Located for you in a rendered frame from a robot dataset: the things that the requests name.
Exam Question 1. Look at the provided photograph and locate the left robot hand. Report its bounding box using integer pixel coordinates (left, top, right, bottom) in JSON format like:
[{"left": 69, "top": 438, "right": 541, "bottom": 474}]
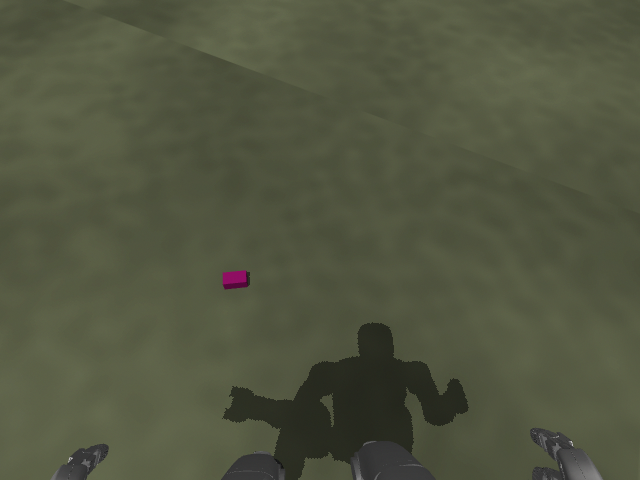
[{"left": 51, "top": 444, "right": 109, "bottom": 480}]

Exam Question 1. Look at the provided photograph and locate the small box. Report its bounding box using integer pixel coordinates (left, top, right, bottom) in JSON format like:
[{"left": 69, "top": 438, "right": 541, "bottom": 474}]
[{"left": 223, "top": 270, "right": 248, "bottom": 289}]

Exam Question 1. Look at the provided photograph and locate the right robot hand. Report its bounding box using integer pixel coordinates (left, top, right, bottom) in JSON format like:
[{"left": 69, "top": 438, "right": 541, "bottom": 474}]
[{"left": 530, "top": 428, "right": 603, "bottom": 480}]

